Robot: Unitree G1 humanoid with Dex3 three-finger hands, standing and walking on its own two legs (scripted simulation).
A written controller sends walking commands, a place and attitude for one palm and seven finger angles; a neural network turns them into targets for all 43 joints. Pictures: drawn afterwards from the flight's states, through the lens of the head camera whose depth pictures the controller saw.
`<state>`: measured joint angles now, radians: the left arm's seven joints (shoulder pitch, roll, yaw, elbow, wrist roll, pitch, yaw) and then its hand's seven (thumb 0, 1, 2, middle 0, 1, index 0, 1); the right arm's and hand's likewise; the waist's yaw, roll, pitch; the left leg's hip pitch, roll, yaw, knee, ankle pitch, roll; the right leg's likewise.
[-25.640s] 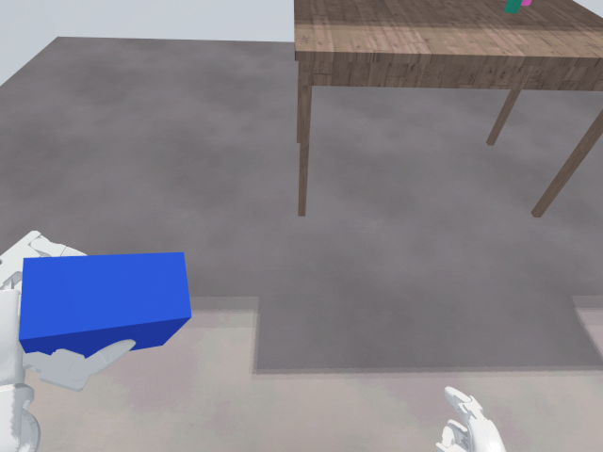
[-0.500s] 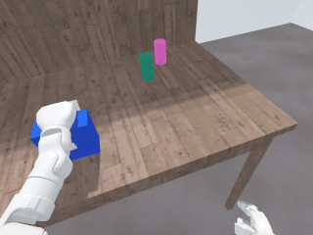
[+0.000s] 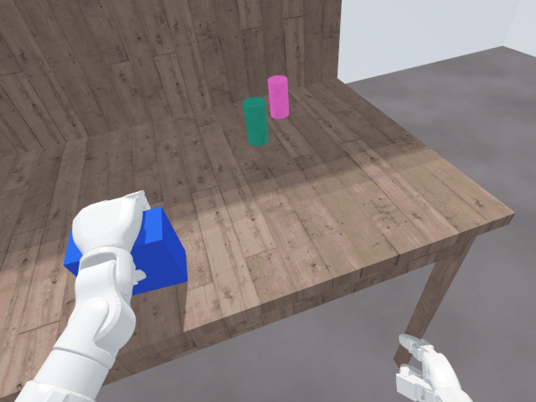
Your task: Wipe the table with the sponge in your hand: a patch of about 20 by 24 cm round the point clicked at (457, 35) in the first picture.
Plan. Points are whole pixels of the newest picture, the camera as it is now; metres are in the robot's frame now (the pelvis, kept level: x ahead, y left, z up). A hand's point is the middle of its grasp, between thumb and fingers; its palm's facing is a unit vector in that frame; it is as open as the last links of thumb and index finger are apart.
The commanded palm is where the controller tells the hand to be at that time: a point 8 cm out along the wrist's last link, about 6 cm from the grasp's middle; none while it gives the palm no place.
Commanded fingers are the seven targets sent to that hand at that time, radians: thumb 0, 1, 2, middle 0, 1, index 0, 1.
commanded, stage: wipe back along the middle lane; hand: left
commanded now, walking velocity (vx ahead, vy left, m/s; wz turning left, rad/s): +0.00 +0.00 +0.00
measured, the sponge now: (138, 263) +0.31 +0.26 +0.06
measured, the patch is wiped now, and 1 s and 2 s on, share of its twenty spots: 0.95 0.95 0.95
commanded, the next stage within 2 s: slide across to the third lane in 0.36 s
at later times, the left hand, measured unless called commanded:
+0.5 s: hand (132, 264) +0.27 +0.23 +0.11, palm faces +0.11 -0.05 -0.99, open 10.3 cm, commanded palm +0.23 +0.21 +0.14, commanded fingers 0.00 0.10 1.30 -1.20 -1.60 -1.20 -1.60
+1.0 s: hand (168, 257) +0.28 +0.18 +0.12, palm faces +0.11 -0.06 -0.99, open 10.3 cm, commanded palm +0.25 +0.16 +0.16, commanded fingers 0.00 0.10 1.30 -1.20 -1.60 -1.20 -1.60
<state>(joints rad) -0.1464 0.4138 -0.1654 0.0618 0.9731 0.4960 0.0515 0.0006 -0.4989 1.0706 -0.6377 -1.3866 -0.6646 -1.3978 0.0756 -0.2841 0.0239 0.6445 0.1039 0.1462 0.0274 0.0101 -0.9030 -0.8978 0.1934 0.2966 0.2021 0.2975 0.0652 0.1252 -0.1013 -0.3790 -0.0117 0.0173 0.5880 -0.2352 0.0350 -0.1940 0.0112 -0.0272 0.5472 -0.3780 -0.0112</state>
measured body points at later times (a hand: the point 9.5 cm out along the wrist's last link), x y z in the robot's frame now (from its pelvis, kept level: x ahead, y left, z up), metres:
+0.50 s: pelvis +0.00 -0.02 +0.00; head -0.04 -0.07 +0.44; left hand +0.26 +0.23 +0.17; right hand +0.24 -0.23 -0.08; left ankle +0.04 +0.10 -0.73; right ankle -0.06 -0.12 -0.73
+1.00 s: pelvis -0.02 -0.03 +0.00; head -0.04 -0.08 +0.44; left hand +0.27 +0.18 +0.17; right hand +0.24 -0.21 -0.08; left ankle +0.04 +0.10 -0.73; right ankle -0.06 -0.12 -0.73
